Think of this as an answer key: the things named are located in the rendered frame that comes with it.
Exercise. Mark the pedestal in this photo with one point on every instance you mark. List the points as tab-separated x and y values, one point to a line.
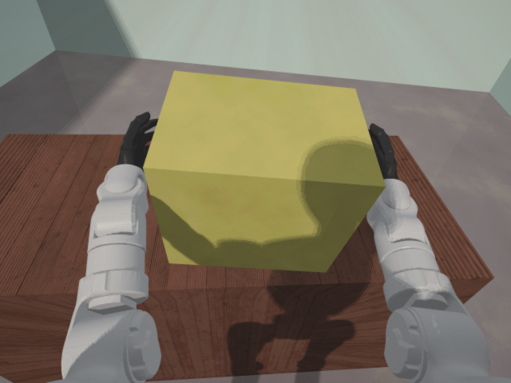
210	321

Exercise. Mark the right robot forearm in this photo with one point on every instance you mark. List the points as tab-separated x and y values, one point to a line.
412	277

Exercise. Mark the carton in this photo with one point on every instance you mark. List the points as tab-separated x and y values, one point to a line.
254	173

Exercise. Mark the robot left hand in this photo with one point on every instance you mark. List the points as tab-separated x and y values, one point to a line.
133	150

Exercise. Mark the right robot upper arm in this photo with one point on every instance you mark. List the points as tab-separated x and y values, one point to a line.
436	346

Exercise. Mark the robot right hand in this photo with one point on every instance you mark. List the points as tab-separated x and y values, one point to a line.
384	152

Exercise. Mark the left robot upper arm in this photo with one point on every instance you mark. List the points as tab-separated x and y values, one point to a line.
120	347

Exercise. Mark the left robot forearm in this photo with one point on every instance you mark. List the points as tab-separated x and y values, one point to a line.
115	278

